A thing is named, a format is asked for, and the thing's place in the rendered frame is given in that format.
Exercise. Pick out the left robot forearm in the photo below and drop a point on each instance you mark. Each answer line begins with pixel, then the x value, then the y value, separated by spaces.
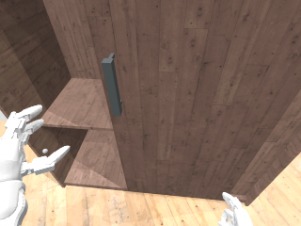
pixel 13 204

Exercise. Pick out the right robot hand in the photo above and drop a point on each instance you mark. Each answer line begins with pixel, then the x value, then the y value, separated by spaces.
pixel 238 216

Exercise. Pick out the handle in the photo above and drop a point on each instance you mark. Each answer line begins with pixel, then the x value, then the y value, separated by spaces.
pixel 111 81

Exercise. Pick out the wardrobe door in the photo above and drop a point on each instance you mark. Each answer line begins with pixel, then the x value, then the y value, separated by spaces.
pixel 286 129
pixel 203 84

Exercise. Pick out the left robot hand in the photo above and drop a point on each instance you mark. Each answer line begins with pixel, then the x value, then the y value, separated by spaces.
pixel 12 145

